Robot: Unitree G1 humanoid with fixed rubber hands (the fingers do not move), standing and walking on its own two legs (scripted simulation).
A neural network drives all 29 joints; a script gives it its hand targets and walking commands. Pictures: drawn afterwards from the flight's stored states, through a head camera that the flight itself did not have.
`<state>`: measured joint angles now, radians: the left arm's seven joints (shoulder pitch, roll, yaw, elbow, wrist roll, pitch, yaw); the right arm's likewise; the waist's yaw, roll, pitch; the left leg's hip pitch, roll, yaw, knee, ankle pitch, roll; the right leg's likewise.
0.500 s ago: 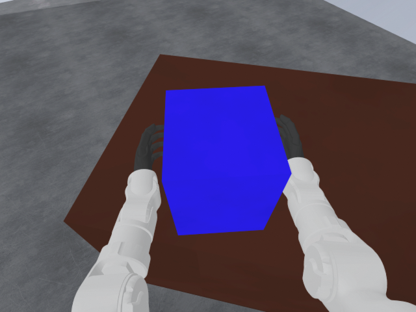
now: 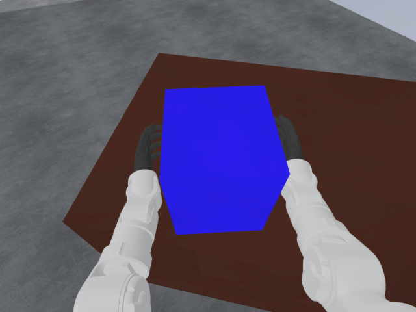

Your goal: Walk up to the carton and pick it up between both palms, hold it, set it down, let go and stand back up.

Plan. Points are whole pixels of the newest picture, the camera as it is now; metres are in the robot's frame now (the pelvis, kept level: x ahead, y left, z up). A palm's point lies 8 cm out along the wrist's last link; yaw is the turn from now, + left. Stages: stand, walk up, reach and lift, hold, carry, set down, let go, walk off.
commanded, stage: reach and lift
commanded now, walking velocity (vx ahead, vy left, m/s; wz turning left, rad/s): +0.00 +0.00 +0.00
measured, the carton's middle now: (217, 165) +0.40 +0.04 +0.01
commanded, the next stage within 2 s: none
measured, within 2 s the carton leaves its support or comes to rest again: leaves its support in 0.14 s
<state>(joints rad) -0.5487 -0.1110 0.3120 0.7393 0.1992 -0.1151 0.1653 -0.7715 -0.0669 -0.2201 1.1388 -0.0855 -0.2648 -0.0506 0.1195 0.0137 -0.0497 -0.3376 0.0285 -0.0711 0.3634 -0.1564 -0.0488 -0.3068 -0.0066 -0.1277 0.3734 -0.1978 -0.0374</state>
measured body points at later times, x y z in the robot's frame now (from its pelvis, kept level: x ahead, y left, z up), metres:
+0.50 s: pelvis -0.02 +0.00 +0.00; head +0.02 +0.00 +0.45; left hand +0.35 +0.19 +0.06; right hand +0.41 -0.10 +0.07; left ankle +0.01 +0.15 -0.74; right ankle -0.01 -0.09 -0.74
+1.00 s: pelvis -0.02 +0.00 +0.00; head -0.03 +0.00 +0.45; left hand +0.37 +0.17 +0.12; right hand +0.40 -0.12 +0.13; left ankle +0.01 +0.15 -0.74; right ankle -0.01 -0.09 -0.74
